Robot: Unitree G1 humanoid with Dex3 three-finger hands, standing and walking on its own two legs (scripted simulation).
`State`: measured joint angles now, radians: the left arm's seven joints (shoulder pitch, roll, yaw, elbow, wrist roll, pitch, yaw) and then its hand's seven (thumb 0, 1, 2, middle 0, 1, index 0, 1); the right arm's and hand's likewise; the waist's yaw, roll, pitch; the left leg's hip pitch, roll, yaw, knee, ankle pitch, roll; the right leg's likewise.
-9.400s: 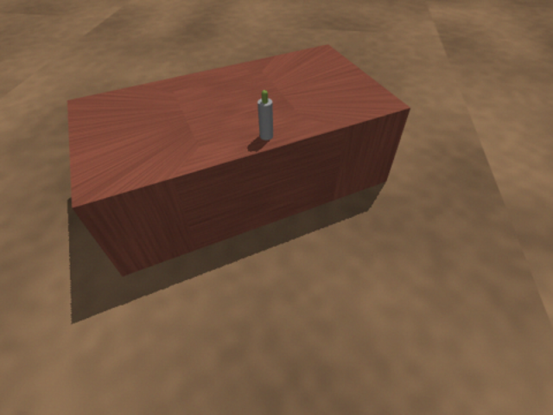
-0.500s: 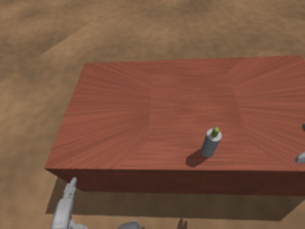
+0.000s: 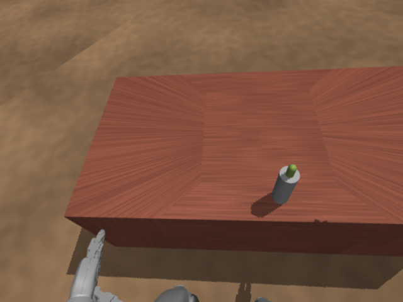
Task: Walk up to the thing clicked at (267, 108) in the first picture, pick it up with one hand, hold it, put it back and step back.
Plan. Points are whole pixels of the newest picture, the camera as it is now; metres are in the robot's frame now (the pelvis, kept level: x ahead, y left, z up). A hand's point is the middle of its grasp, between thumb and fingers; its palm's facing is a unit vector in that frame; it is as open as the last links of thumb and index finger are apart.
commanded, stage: go down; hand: right
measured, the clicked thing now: (285, 182) +0.45 -0.18 -0.19
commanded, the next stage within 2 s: approach in 0.08 s
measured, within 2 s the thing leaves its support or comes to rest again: neither
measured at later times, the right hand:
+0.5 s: hand (389, 168) +0.39 -0.34 +0.00, palm faces +0.10 +0.99 +0.04, open 17.5 cm
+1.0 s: hand (311, 199) +0.41 -0.25 -0.22, palm faces +0.05 +1.00 +0.07, open 17.7 cm
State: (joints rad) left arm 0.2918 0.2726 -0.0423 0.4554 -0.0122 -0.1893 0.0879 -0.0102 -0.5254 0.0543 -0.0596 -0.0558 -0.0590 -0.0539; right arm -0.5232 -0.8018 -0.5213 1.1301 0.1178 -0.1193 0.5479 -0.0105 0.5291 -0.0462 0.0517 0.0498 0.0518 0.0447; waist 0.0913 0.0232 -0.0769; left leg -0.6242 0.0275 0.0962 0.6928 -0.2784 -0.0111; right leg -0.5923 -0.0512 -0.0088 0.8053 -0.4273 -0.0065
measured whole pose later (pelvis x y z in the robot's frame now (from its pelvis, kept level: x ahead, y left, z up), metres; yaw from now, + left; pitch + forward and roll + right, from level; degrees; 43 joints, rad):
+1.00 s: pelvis -0.06 +0.00 -0.16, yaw +3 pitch +30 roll +6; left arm 0.39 0.32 0.08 -0.16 0.09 -0.27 -0.04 -0.01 -0.54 0.05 -0.06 -0.05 -0.06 -0.05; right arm -0.63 -0.69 -0.68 1.27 0.12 -0.66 0.45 -0.01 0.61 -0.04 0.04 0.06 0.05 0.05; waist 0.34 0.07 -0.14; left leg -1.51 0.04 0.11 1.46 -0.47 0.00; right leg -1.49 -0.07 0.05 1.62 -0.67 -0.01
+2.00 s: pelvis -0.07 +0.00 -0.18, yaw +2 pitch +31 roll +5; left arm 0.52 0.32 0.17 -0.45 0.08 -0.20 -0.08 -0.01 -0.56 0.07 -0.06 -0.04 -0.04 -0.06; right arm -0.71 -0.49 -0.54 1.12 -0.04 -0.62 0.10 -0.01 0.58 -0.01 0.26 0.11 0.26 0.11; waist 0.35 0.05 -0.15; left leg -1.58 0.06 0.09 1.55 -0.50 0.00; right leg -1.54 -0.05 0.03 1.68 -0.68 -0.02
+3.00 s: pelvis -0.06 +0.00 -0.16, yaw +2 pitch +30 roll +4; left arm 0.52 0.32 0.14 -0.38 0.07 -0.16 -0.06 -0.01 -0.56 0.07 -0.07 -0.05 -0.06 -0.06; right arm -0.73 -0.49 -0.52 1.08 -0.03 -0.54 0.10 -0.03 0.12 -1.05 0.82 1.08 0.90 1.11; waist 0.33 0.03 -0.16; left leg -1.52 0.05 0.09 1.49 -0.48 0.00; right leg -1.48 -0.06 0.04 1.61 -0.66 -0.01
